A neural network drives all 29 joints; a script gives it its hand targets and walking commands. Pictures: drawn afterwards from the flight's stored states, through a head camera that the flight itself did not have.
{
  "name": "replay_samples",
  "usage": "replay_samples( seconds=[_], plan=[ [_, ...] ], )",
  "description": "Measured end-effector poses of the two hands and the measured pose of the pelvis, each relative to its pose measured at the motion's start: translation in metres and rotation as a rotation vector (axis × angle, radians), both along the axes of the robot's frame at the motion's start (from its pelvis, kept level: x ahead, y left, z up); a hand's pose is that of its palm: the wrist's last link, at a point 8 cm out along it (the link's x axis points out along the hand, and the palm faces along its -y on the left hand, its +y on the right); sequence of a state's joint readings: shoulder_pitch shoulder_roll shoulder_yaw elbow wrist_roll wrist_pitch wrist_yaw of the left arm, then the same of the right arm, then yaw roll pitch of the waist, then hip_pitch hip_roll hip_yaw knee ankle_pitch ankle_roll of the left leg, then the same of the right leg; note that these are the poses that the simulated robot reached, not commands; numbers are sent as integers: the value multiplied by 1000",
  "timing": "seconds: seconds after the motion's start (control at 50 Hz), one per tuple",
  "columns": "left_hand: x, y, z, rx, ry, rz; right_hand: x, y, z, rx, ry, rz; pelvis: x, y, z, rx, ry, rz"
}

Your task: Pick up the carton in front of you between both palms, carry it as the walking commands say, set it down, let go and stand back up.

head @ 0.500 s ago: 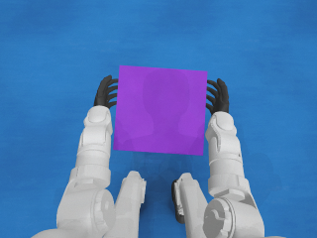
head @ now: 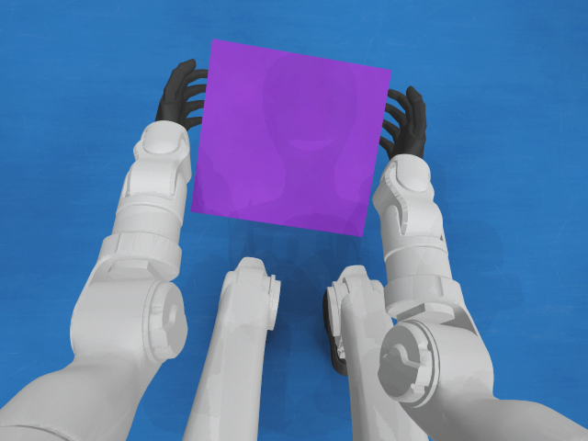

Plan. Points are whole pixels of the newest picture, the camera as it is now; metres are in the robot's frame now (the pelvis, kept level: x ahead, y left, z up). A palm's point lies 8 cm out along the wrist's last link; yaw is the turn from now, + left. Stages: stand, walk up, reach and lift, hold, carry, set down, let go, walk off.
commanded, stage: set down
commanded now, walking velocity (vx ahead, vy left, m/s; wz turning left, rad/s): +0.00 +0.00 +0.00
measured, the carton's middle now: (287, 150) +0.47 +0.05 -0.19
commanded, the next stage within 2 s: none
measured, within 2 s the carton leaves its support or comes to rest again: rests again in 1.22 s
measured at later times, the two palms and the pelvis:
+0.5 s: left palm (190, 131) +0.50 +0.22 -0.26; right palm (361, 161) +0.48 -0.07 -0.25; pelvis -0.02 +0.00 -0.10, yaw -2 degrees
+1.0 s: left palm (196, 136) +0.50 +0.22 -0.29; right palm (362, 163) +0.48 -0.08 -0.28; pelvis -0.02 +0.01 -0.13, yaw -3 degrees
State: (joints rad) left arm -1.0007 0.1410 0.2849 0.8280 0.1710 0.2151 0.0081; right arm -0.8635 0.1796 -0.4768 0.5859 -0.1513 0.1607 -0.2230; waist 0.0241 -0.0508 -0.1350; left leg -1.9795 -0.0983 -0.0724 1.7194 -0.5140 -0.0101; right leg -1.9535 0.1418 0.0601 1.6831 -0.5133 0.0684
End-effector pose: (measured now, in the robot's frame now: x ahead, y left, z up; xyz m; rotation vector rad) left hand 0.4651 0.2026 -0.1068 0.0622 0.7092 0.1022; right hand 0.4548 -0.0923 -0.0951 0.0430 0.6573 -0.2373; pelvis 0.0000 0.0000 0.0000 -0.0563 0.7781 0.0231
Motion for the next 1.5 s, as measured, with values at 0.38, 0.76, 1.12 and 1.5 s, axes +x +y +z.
replay_samples(
  seconds=[0.38, 0.76, 1.12, 1.5],
  plan=[
    [28, 15, -115, 15, 44, -41, 18, 15, -117, -10, 47, -23, -17, 2, -80, -18, -9, -6],
    [47, 14, -171, 26, 76, -85, 27, 13, -172, 8, 67, -35, -13, 9, -124, -34, -87, -25],
    [40, 12, -186, 9, 113, -103, 29, 5, -187, 8, 103, 26, -20, 4, -135, -16, -137, -35],
    [50, 12, -200, -22, 107, -122, 41, 2, -200, 16, 115, 79, -12, 6, -138, -26, -112, -38]
  ],
)
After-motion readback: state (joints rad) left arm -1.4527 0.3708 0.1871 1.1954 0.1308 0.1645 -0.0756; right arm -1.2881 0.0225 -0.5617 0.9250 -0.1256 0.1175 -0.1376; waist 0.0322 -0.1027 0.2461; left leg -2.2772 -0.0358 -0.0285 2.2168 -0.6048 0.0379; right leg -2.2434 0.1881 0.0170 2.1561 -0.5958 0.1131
